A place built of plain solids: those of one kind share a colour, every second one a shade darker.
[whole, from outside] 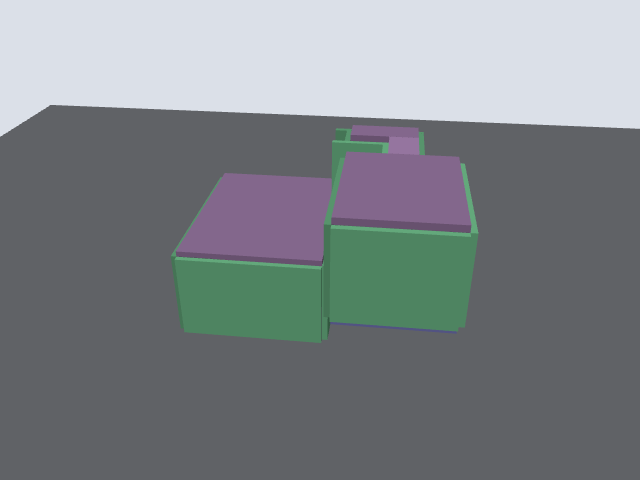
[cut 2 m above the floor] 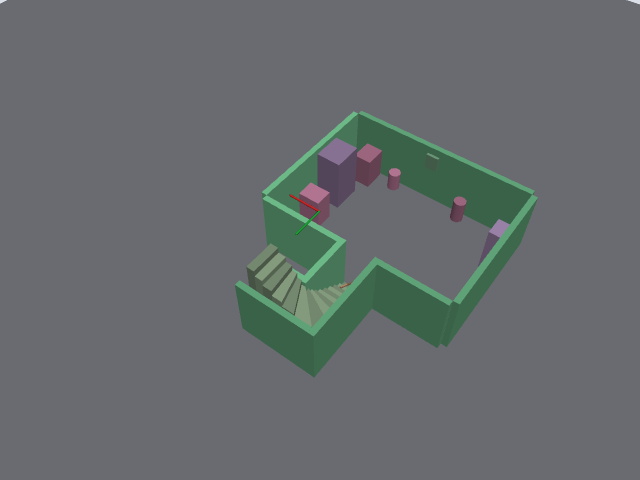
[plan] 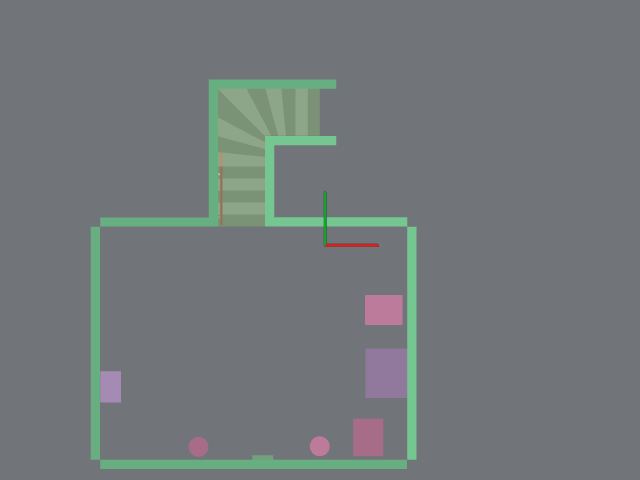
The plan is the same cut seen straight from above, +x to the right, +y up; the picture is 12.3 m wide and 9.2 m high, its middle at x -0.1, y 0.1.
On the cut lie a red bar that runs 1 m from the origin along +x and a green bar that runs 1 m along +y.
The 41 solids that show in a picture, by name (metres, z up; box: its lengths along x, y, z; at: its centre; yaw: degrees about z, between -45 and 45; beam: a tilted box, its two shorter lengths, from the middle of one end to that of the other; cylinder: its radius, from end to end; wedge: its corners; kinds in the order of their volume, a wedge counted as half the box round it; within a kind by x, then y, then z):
{
 "wall_1": {"box": [0.18, 4.47, 2.81], "at": [-4.41, -1.88, 1.36]},
 "wall_2": {"box": [2.26, 0.18, 2.81], "at": [-3.18, 0.45, 1.36]},
 "wall_3": {"box": [0.18, 2.82, 5.73], "at": [-2.14, 1.77, 2.82]},
 "wall_4": {"box": [0.9, 0.18, 2.92], "at": [-1.6, 0.82, 4.22]},
 "wall_5": {"box": [5.89, 0.18, 2.81], "at": [-1.37, -4.2, 1.36]},
 "wall_6": {"box": [0.18, 1.74, 5.73], "at": [-1.06, 1.23, 2.82]},
 "wall_7": {"box": [2.27, 0.18, 5.73], "at": [-0.92, 3.09, 2.82]},
 "wall_8": {"box": [1.37, 0.18, 5.73], "at": [-0.47, 2.01, 2.82]},
 "wall_9": {"box": [2.73, 0.18, 2.81], "at": [0.21, 0.45, 1.36]},
 "wall_10": {"box": [0.18, 4.47, 2.81], "at": [1.66, -1.88, 1.36]},
 "wall_11": {"box": [4.1, 0.18, 2.71], "at": [2.26, 0.81, 4.33]},
 "wall_12": {"box": [4.1, 0.18, 2.71], "at": [2.26, 4.2, 4.33]},
 "wall_13": {"box": [0.18, 3.21, 2.71], "at": [4.41, 2.51, 4.33]},
 "roof_1": {"box": [0.9, 2.09, 0.2], "at": [-1.6, 1.95, 5.78]},
 "roof_2": {"box": [5.89, 4.47, 0.18], "at": [-1.37, -1.88, 2.85]},
 "roof_3": {"box": [1.37, 0.9, 0.2], "at": [-0.47, 2.55, 5.78]},
 "roof_4": {"box": [4.1, 3.21, 0.2], "at": [2.26, 2.51, 5.78]},
 "tread_1": {"wedge": [[-2.05, 0.36, -0.05], [-2.05, 0.36, 0.19], [-2.05, 0.59, -0.05], [-2.05, 0.59, 0.19], [-1.15, 0.36, -0.05], [-1.15, 0.36, 0.18], [-1.15, 0.59, -0.05], [-1.15, 0.59, 0.19]]},
 "tread_2": {"wedge": [[-2.05, 0.59, -0.05], [-2.05, 0.59, 0.37], [-2.05, 0.82, -0.05], [-2.05, 0.82, 0.37], [-1.15, 0.59, -0.05], [-1.15, 0.59, 0.37], [-1.15, 0.82, -0.05], [-1.15, 0.82, 0.37]]},
 "tread_3": {"wedge": [[-2.05, 0.82, -0.05], [-2.05, 0.82, 0.56], [-2.05, 1.05, -0.05], [-2.05, 1.05, 0.56], [-1.15, 0.82, -0.05], [-1.15, 0.82, 0.56], [-1.15, 1.05, -0.05], [-1.15, 1.05, 0.56]]},
 "tread_4": {"wedge": [[-2.05, 1.05, -0.05], [-2.05, 1.05, 0.74], [-2.05, 1.28, -0.05], [-2.05, 1.28, 0.74], [-1.15, 1.05, -0.05], [-1.15, 1.05, 0.74], [-1.15, 1.28, -0.05], [-1.15, 1.28, 0.74]]},
 "tread_5": {"wedge": [[-2.05, 1.28, -0.05], [-2.05, 1.28, 0.93], [-2.05, 1.51, -0.05], [-2.05, 1.51, 0.93], [-1.15, 1.28, -0.05], [-1.15, 1.28, 0.93], [-1.15, 1.51, -0.05], [-1.15, 1.51, 0.93]]},
 "tread_6": {"wedge": [[-2.05, 1.51, -0.05], [-2.05, 1.51, 1.12], [-2.05, 1.79, -0.05], [-2.05, 1.79, 1.12], [-1.15, 1.51, -0.05], [-1.15, 1.51, 1.11], [-1.15, 1.7, -0.05], [-1.15, 1.7, 1.11]]},
 "tread_7": {"wedge": [[-2.05, 1.78, -0.05], [-2.05, 1.78, 1.3], [-2.05, 2.09, -0.05], [-2.05, 2.09, 1.3], [-1.15, 1.69, -0.05], [-1.15, 1.69, 1.3], [-1.15, 1.85, -0.05], [-1.15, 1.85, 1.3]]},
 "tread_8": {"wedge": [[-2.05, 2.09, -0.05], [-2.05, 2.09, 1.49], [-2.05, 2.45, -0.05], [-2.05, 2.45, 1.49], [-1.15, 1.84, -0.05], [-1.15, 1.84, 1.49], [-1.15, 1.98, -0.05], [-1.15, 1.98, 1.49]]},
 "tread_9": {"wedge": [[-2.05, 2.45, -0.05], [-2.05, 2.45, 1.67], [-2.05, 3.0, -0.05], [-2.05, 3.0, 1.68], [-1.15, 1.97, -0.05], [-1.15, 1.97, 1.67], [-1.15, 2.1, -0.05], [-1.15, 2.1, 1.67]]},
 "tread_10": {"wedge": [[-2.05, 3.0, -0.05], [-2.05, 3.0, 1.86], [-1.5, 3.0, -0.05], [-1.5, 3.0, 1.86], [-1.15, 2.1, -0.05], [-1.15, 2.1, 1.86], [-1.03, 2.1, -0.05], [-1.03, 2.1, 1.86]]},
 "tread_11": {"wedge": [[-1.51, 3.0, -0.05], [-1.51, 3.0, 2.05], [-1.14, 3.0, -0.05], [-1.14, 3.0, 2.05], [-1.03, 2.1, -0.05], [-1.03, 2.1, 2.04], [-0.9, 2.1, -0.05], [-0.9, 2.1, 2.04]]},
 "tread_12": {"wedge": [[-1.14, 3.0, -0.05], [-1.14, 3.0, 2.23], [-0.9, 2.1, -0.05], [-0.9, 2.1, 2.23], [-0.84, 3.0, -0.05], [-0.84, 3.0, 2.23], [-0.75, 2.1, -0.05], [-0.75, 2.1, 2.23]]},
 "tread_13": {"wedge": [[-0.84, 3.0, -0.05], [-0.84, 3.0, 2.42], [-0.75, 2.1, -0.05], [-0.75, 2.1, 2.42], [-0.57, 3.0, -0.05], [-0.57, 3.0, 2.42], [-0.56, 2.1, -0.05], [-0.56, 2.1, 2.42]]},
 "tread_14": {"wedge": [[-0.57, 2.1, -0.05], [-0.57, 2.1, 2.6], [-0.57, 3.0, -0.05], [-0.57, 3.0, 2.6], [-0.33, 2.1, -0.05], [-0.33, 2.1, 2.6], [-0.33, 3.0, -0.05], [-0.33, 3.0, 2.6]]},
 "tread_15": {"wedge": [[-0.34, 2.1, -0.05], [-0.34, 2.1, 2.79], [-0.34, 3.0, -0.05], [-0.34, 3.0, 2.79], [-0.1, 2.1, -0.05], [-0.1, 2.1, 2.79], [-0.1, 3.0, -0.05], [-0.1, 3.0, 2.79]]},
 "floor_1": {"box": [4.42, 3.21, 0.21], "at": [2.1, 2.51, 2.87]},
 "machine_1": {"box": [0.4, 0.6, 1.75], "at": [-4.12, -2.71, 0.82]},
 "machine_2": {"box": [0.8, 0.95, 1.88], "at": [1.17, -2.46, 0.89]},
 "bin_1": {"cylinder": 0.19, "from": [-2.43, -3.87, 0.0], "to": [-2.43, -3.87, 0.75]},
 "bin_2": {"cylinder": 0.19, "from": [-0.11, -3.85, 0.0], "to": [-0.11, -3.85, 0.62]},
 "bin_3": {"box": [0.58, 0.72, 1.11], "at": [0.83, -3.69, 0.51]},
 "bin_4": {"box": [0.72, 0.58, 1.11], "at": [1.12, -1.24, 0.51]},
 "guard_rail_1": {"wedge": [[-2.01, 0.39, 1.06], [-2.01, 0.39, 1.12], [-2.01, 1.51, 1.97], [-2.01, 1.51, 2.02], [-1.97, 0.39, 1.06], [-1.97, 0.39, 1.12], [-1.97, 1.51, 1.97], [-1.97, 1.51, 2.02]]},
 "cabinet_1": {"box": [0.4, 0.09, 0.51], "at": [-1.2, -4.07, 1.5]}
}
